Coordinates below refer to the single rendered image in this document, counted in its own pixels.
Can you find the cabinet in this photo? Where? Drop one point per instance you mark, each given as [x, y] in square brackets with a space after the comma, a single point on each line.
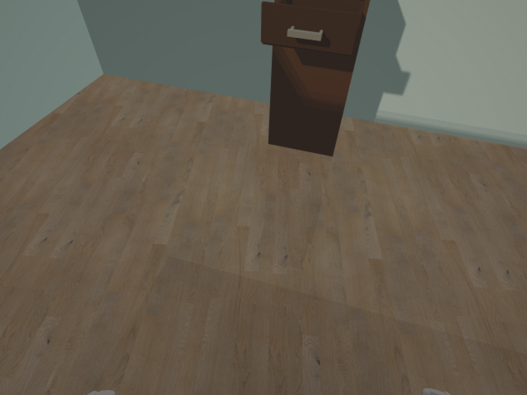
[308, 95]

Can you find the handle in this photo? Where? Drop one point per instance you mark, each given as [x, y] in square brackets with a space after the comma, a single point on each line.
[304, 34]

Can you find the drawer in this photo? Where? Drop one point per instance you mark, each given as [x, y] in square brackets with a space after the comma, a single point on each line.
[338, 19]

